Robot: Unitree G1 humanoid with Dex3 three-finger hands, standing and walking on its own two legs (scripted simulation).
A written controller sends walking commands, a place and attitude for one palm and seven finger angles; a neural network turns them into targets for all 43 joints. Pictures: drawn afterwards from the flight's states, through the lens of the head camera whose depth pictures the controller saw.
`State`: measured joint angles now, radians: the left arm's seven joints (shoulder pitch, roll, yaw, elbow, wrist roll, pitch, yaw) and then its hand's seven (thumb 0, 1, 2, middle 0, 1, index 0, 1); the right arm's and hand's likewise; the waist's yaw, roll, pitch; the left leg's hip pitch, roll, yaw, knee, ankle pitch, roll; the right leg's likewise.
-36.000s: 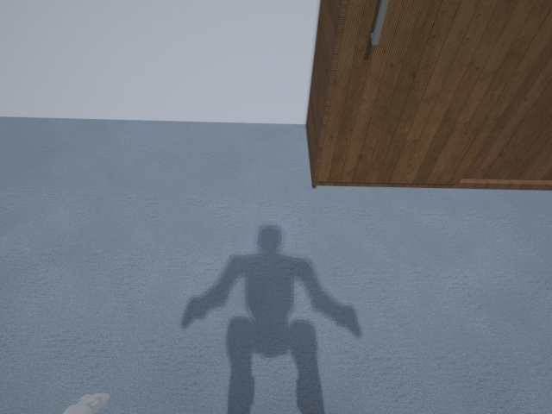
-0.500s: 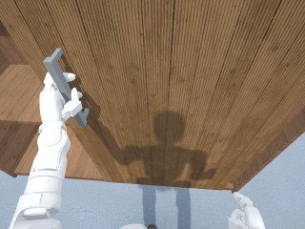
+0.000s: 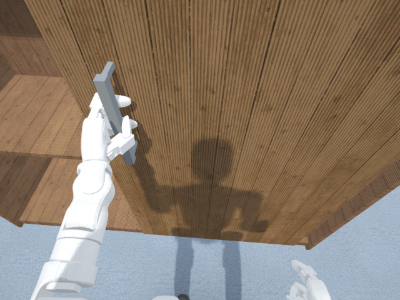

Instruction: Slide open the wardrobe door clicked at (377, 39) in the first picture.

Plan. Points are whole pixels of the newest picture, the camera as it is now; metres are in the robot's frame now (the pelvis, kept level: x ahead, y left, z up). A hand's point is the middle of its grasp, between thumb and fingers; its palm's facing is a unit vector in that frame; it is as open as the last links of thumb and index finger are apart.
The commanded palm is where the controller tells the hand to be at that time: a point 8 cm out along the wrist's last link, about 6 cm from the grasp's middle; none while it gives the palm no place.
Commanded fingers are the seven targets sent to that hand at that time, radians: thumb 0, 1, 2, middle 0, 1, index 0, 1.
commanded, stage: stop walking and hold the door there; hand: left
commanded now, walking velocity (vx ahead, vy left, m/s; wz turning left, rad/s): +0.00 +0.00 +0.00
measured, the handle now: (121, 120) +0.42 +0.22 +0.11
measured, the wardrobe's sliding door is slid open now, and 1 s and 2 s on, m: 0.64 0.63 0.63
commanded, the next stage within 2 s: loosen the grip on the handle in 0.36 s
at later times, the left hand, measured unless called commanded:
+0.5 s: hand (128, 135) +0.37 +0.19 +0.11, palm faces +0.27 -0.94 -0.21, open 6.2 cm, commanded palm +0.33 +0.22 +0.11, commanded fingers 0.00 0.54 0.73 -0.45 -1.40 -0.45 -1.40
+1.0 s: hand (127, 138) +0.37 +0.19 +0.11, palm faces +0.29 -0.94 -0.15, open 13.9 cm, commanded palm +0.33 +0.23 +0.11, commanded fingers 0.00 -0.55 0.20 -0.25 -1.15 -0.25 -1.15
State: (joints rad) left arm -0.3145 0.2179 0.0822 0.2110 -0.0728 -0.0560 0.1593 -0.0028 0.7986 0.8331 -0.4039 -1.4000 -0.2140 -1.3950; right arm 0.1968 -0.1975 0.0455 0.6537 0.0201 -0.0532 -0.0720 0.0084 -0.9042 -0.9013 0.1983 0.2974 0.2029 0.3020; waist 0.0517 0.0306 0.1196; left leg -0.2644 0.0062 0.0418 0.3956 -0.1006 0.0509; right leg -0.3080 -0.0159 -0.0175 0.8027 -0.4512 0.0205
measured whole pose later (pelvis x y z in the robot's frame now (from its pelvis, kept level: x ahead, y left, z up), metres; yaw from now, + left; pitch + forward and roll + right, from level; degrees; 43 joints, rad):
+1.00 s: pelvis -0.01 -0.03 -0.02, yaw -1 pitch +2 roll +0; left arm -0.33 0.32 0.24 0.45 -0.08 -0.16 0.08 -0.01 -0.49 0.23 -0.34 -1.25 -0.31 -1.24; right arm 0.29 -0.25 0.01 0.72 0.03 -0.12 -0.07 0.01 -0.90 -0.90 0.20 0.30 0.20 0.30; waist -0.01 0.02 -0.03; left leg -0.45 0.04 0.05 0.61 -0.19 0.01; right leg -0.31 0.02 -0.03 0.64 -0.36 -0.03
